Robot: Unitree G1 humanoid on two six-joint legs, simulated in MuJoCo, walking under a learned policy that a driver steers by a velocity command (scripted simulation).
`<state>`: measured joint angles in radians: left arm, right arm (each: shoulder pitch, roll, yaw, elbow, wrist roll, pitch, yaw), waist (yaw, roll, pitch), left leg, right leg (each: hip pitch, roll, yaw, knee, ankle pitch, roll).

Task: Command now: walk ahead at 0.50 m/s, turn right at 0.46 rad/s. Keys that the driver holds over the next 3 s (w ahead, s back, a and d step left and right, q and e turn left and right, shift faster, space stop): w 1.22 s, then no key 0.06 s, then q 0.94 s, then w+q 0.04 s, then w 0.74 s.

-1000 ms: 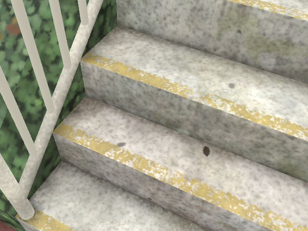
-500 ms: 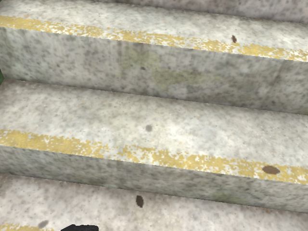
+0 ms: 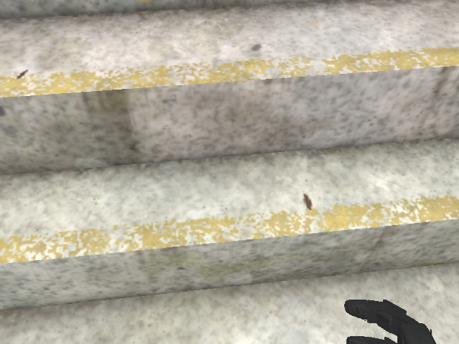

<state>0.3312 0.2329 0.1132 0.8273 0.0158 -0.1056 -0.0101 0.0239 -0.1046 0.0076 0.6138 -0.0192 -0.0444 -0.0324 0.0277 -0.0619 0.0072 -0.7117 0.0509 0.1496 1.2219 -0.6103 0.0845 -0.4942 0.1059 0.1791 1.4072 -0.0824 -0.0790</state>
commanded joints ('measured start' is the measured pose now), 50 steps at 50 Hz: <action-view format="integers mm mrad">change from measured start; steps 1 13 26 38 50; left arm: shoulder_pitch -222 -518 -31 104 -19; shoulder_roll -150 -106 -97 47 -195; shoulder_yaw -71 -140 -77 -78 -120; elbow -236 -372 147 134 -146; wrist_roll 47 -16 8 -53 21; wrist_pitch -10 87 6 -14 60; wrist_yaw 2 -15 20 89 19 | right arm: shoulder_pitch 230 397 192 -81 97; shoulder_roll -67 -172 89 102 33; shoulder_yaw -61 -60 18 90 -16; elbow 159 336 -39 -130 349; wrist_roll -27 59 -8 3 -29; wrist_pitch -5 -96 -57 5 -18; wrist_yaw -10 6 30 12 -8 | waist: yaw -59 -15 -91 -65 112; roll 89 0 94 16 77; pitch -46 -82 38 -233 63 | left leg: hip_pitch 467 304 -425 123 -14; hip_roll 264 80 -85 -58 137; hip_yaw -638 45 -299 68 -420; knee -656 -1281 923 350 -667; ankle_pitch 179 1185 491 107 -80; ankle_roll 161 145 28 85 76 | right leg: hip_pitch -630 -66 89 211 -591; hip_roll -21 -66 -276 -301 -5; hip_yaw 22 -480 54 -238 -1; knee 703 -23 -1024 -1331 674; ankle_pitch -81 -256 -23 1155 129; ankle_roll -46 -93 -138 -182 -22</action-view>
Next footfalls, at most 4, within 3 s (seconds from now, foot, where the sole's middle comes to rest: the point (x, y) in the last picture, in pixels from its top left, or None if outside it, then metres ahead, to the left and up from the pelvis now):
0.34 right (302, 339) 0.38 -0.12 -0.49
0.86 left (219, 193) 0.60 0.07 -0.26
1.38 right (374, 185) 0.63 -0.26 -0.27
2.04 left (209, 61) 0.76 0.09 -0.06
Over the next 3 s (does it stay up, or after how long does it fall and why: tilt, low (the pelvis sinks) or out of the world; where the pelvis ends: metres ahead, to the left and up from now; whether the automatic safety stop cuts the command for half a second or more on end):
stays up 0.95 0.02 0.84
